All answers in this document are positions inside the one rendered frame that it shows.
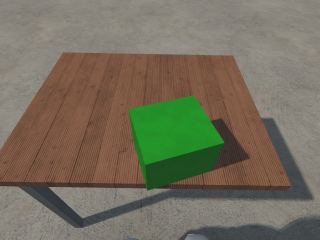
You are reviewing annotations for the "carton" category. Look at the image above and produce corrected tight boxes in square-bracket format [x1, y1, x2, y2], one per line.
[128, 95, 225, 191]

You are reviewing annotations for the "table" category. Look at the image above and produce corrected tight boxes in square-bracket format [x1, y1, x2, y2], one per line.
[0, 52, 292, 228]

